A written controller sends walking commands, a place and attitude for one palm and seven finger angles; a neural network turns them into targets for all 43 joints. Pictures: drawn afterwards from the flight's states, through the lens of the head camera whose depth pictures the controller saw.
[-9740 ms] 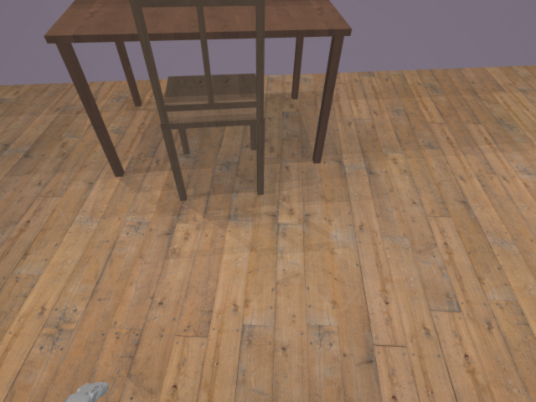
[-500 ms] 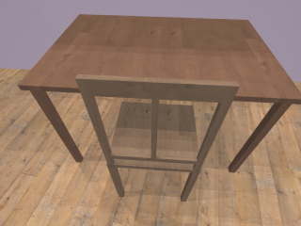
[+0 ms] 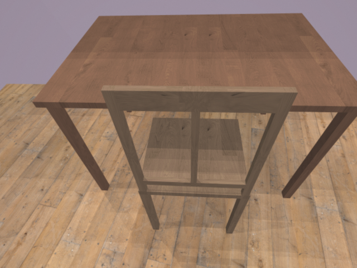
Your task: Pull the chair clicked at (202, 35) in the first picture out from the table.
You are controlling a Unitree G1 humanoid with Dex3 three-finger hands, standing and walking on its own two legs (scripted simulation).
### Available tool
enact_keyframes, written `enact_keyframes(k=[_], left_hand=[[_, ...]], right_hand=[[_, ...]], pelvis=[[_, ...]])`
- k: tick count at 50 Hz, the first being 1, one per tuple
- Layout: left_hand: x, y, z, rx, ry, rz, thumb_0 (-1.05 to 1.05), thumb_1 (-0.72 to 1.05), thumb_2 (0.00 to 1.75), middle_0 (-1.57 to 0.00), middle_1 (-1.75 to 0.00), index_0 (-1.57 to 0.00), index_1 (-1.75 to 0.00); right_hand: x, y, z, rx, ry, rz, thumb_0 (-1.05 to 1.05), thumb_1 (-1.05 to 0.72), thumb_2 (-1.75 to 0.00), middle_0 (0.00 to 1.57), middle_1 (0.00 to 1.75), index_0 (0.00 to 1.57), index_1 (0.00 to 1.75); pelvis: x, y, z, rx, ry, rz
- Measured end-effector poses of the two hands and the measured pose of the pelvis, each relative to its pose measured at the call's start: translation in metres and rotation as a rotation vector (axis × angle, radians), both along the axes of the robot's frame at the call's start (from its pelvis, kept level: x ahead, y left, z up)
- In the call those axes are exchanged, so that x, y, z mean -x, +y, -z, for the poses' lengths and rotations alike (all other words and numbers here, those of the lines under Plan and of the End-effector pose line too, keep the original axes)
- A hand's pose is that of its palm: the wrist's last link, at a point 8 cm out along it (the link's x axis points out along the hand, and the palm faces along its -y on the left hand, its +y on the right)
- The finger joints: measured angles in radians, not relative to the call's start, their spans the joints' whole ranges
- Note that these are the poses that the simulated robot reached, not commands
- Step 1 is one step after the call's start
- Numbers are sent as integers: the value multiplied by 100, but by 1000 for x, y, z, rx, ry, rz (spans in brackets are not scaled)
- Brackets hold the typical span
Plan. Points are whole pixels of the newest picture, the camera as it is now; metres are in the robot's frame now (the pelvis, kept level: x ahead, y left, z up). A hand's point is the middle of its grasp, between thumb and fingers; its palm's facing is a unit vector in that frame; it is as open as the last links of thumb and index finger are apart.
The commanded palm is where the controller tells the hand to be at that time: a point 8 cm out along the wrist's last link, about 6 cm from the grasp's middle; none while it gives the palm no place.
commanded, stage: come to a stop and stand still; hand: left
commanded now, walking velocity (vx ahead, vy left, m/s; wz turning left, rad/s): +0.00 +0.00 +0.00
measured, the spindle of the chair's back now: (194, 152) +0.44 -0.02 -0.05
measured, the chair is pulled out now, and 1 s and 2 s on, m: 0.00 0.00 0.00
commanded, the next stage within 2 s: look again from close up in 0.44 s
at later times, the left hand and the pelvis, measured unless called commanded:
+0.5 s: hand out of the picture +0.03 +0.20 -0.17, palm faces -0.01 -0.96 -0.26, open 7.4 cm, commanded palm none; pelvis +0.01 +0.01 +0.00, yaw -1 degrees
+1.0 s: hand out of the picture +0.01 +0.18 -0.17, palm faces -0.01 -0.97 -0.24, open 7.4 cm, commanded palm none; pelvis +0.01 +0.00 +0.00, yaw -1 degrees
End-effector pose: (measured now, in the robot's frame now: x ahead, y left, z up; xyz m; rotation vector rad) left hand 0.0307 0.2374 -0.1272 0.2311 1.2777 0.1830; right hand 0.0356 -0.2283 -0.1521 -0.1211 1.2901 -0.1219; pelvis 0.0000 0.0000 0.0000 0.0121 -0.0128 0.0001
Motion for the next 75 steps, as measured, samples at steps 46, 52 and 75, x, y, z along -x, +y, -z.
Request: enact_keyframes(k=[46,52,75], left_hand=[[23,-12,6,31,111,-11,0,91,89,-20,-30,-20,-30],[26,-16,5,33,116,-14,0,91,89,-20,-30,-20,-30],[32,-29,6,44,131,-22,0,91,89,-20,-30,-20,-30]], right_hand=[[28,11,4,-23,101,35,1,-92,-90,19,30,20,30],[34,11,5,-30,115,38,1,-92,-90,19,30,20,30],[46,12,5,-45,150,55,1,-92,-90,19,30,20,30]], pelvis=[[-7,1,-2,-12,-5,21],[-6,-2,-2,-12,-4,21],[-7,-11,-2,-11,4,23]])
